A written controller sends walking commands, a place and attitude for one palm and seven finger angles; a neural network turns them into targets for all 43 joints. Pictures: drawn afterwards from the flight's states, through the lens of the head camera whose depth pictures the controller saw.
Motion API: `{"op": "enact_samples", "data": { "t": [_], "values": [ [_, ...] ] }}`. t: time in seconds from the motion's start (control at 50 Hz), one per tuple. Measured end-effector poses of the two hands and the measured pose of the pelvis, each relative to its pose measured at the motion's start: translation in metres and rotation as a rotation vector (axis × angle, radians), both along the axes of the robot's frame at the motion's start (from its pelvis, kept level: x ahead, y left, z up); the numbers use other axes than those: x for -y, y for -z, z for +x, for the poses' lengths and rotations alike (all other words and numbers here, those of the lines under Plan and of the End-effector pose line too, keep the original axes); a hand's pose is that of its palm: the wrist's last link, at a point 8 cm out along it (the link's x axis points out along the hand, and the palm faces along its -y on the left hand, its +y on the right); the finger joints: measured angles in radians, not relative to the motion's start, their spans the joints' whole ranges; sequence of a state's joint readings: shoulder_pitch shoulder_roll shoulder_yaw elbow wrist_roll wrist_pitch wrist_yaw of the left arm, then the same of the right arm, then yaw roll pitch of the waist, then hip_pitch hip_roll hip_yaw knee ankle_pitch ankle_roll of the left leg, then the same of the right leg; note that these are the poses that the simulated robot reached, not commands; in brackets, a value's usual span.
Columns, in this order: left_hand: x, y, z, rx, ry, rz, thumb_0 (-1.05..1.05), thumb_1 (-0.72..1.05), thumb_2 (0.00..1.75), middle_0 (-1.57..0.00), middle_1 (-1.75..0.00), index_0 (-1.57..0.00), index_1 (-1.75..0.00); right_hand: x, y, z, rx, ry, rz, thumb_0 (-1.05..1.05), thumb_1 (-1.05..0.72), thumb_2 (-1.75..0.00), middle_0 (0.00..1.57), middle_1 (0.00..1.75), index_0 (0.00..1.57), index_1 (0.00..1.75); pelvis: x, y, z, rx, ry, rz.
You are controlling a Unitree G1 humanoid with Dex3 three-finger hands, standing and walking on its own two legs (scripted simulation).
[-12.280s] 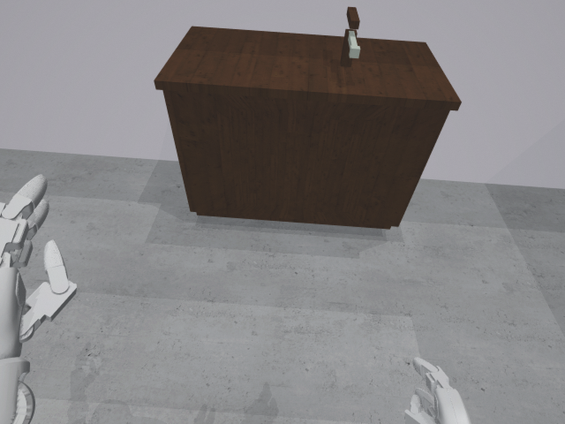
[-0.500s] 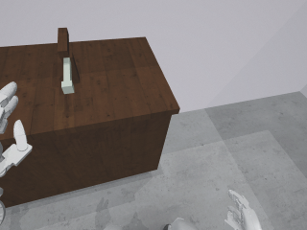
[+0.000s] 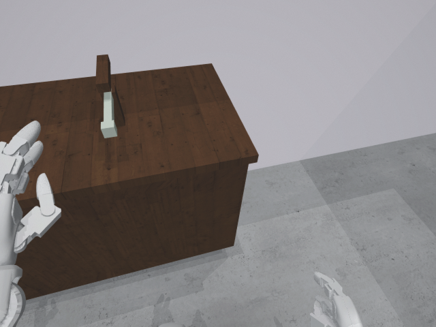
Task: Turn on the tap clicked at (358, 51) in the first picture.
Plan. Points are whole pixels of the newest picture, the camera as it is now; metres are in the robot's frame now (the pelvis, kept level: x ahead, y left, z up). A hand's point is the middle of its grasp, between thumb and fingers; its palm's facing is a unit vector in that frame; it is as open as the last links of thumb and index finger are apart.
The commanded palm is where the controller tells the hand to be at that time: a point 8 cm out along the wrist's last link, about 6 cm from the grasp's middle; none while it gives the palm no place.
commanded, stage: come to a stop and stand still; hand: left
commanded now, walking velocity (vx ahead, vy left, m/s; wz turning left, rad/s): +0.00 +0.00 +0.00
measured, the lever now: (109, 129) +0.48 +0.29 +0.07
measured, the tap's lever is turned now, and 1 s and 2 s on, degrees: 0 0 0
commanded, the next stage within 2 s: look again from close up in 0.08 s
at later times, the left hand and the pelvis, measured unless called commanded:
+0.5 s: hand (36, 174) +0.27 +0.28 +0.18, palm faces +0.44 -0.83 -0.35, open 7.4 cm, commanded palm +0.20 +0.30 +0.19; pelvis +0.03 +0.02 +0.01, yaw -2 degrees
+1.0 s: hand (78, 161) +0.30 +0.24 +0.17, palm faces +0.38 -0.86 -0.35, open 7.4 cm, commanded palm +0.24 +0.28 +0.19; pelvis +0.07 +0.01 -0.01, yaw -1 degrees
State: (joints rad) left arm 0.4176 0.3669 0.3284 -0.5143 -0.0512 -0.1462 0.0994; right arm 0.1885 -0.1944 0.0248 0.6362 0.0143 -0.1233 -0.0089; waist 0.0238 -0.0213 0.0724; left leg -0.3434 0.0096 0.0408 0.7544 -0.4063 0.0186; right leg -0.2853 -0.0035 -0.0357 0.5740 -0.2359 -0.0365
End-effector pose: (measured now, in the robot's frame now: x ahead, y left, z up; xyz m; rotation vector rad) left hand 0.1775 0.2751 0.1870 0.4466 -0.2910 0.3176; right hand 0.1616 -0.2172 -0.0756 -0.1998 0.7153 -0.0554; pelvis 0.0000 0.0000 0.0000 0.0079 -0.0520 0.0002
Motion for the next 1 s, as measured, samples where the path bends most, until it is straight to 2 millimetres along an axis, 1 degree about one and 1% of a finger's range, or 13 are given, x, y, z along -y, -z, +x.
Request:
{"op": "enact_samples", "data": {
  "t": [0.06,0.1,0.14,0.18,0.28,0.34,0.4,0.48,0.56,0.66,0.76,0.92,1.0],
  "values": [
    [-0.029,-0.032,0.016,0.129,-0.024,0.174,0.01,0.88,0.90,-0.22,-0.31,-0.22,-0.30,0.001,-0.001,0.000,-0.007,-0.031,-0.058,0.01,-0.90,-0.90,0.20,0.30,0.21,0.30,0.001,0.002,-0.002,-0.010,-0.012,-0.020],
    [-0.055,-0.048,0.026,0.224,-0.092,0.176,0.01,0.88,0.90,-0.22,-0.31,-0.22,-0.30,0.001,-0.004,-0.002,-0.019,-0.029,-0.060,0.01,-0.90,-0.90,0.20,0.30,0.21,0.30,0.000,0.001,-0.004,-0.004,0.004,-0.009],
    [-0.067,-0.048,0.034,0.233,-0.127,0.111,0.01,0.89,0.90,-0.22,-0.31,-0.22,-0.30,0.001,-0.009,-0.004,0.002,-0.001,-0.035,0.01,-0.90,-0.90,0.20,0.30,0.21,0.30,-0.005,-0.001,-0.002,-0.008,0.024,-0.006],
    [-0.057,-0.034,0.039,0.172,-0.101,0.052,0.01,0.90,0.90,-0.21,-0.30,-0.21,-0.30,0.001,-0.011,-0.006,0.037,0.029,-0.003,0.01,-0.90,-0.90,0.20,0.30,0.21,0.30,-0.013,-0.003,0.002,-0.012,0.032,-0.007],
    [-0.009,0.018,0.035,-0.086,0.072,0.000,0.01,0.90,0.90,-0.20,-0.30,-0.20,-0.30,-0.007,-0.005,-0.009,0.039,0.082,0.040,0.01,-0.90,-0.90,0.20,0.30,0.20,0.30,-0.025,-0.005,0.014,-0.020,0.043,-0.007],
    [-0.012,0.031,0.031,-0.150,0.085,0.001,0.01,0.89,0.90,-0.21,-0.31,-0.21,-0.30,-0.014,-0.005,-0.010,-0.007,0.086,0.022,0.01,-0.90,-0.90,0.20,0.30,0.20,0.30,-0.022,-0.006,0.020,-0.026,0.041,-0.007],
    [-0.032,0.024,0.035,-0.098,0.018,0.013,0.01,0.89,0.90,-0.22,-0.31,-0.22,-0.30,-0.018,-0.008,-0.006,-0.034,0.055,-0.009,0.01,-0.90,-0.90,0.20,0.30,0.20,0.30,-0.019,-0.008,0.024,-0.029,0.034,-0.011],
    [-0.047,0.000,0.043,0.038,-0.059,0.006,0.02,0.89,0.90,-0.22,-0.31,-0.22,-0.30,-0.022,-0.012,0.012,-0.014,0.008,-0.027,0.01,-0.90,-0.90,0.20,0.30,0.20,0.30,-0.022,-0.009,0.028,-0.030,0.029,-0.021],
    [-0.039,-0.011,0.053,0.089,-0.030,-0.011,0.01,0.90,0.90,-0.21,-0.31,-0.21,-0.30,-0.026,-0.019,0.034,0.044,0.007,-0.015,0.01,-0.90,-0.90,0.20,0.30,0.21,0.30,-0.029,-0.010,0.035,-0.037,0.037,-0.026],
    [-0.032,0.008,0.063,-0.015,0.022,-0.024,0.01,0.90,0.90,-0.21,-0.31,-0.21,-0.30,-0.029,-0.027,0.052,0.097,0.044,0.001,0.01,-0.90,-0.90,0.20,0.30,0.21,0.30,-0.032,-0.009,0.044,-0.045,0.044,-0.017],
    [-0.038,0.023,0.067,-0.075,-0.023,-0.038,0.01,0.89,0.90,-0.21,-0.31,-0.21,-0.30,-0.026,-0.024,0.057,0.079,0.050,-0.004,0.01,-0.90,-0.90,0.20,0.30,0.21,0.30,-0.024,-0.005,0.053,-0.041,0.035,-0.009],
    [-0.018,0.003,0.077,0.040,-0.037,-0.026,0.02,0.90,0.90,-0.21,-0.31,-0.21,-0.30,-0.010,-0.006,0.063,0.005,0.020,-0.005,0.01,-0.90,-0.90,0.20,0.30,0.21,0.30,-0.009,0.001,0.066,-0.039,0.020,-0.034],
    [-0.009,0.005,0.085,0.041,-0.011,-0.014,0.01,0.90,0.90,-0.21,-0.31,-0.21,-0.30,0.003,0.000,0.065,0.000,0.058,-0.006,0.01,-0.90,-0.90,0.20,0.30,0.21,0.30,-0.005,0.006,0.071,-0.038,0.019,-0.034]
  ]
}}
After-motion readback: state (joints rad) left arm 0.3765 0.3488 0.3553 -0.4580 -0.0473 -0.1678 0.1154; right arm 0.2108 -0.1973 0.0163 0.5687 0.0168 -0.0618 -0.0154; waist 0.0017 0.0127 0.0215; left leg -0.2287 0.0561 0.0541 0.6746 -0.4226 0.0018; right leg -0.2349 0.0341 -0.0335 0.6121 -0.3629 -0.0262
